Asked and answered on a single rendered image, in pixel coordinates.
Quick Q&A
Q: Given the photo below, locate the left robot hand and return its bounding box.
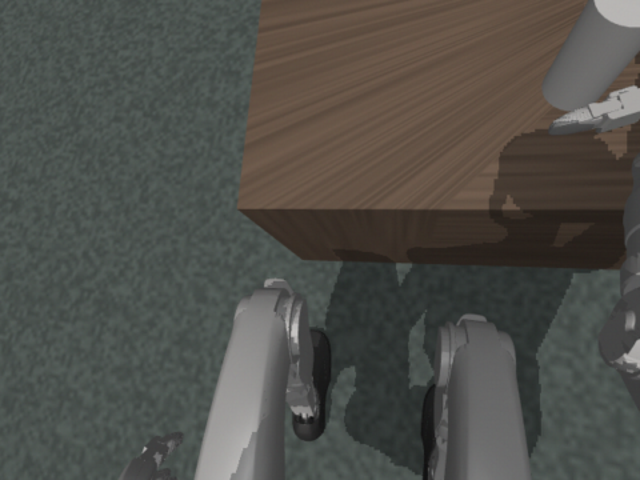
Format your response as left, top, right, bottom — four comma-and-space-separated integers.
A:
118, 432, 184, 480

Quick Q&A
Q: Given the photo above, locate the right robot hand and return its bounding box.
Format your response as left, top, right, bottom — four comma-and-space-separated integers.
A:
548, 85, 640, 135

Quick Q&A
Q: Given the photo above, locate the can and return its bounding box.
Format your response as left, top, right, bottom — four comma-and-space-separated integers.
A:
542, 0, 640, 111

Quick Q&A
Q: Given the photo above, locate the right robot arm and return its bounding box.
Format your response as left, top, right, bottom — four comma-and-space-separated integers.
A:
598, 152, 640, 412

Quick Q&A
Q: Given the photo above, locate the left robot foot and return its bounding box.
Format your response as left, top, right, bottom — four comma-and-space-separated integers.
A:
292, 330, 331, 441

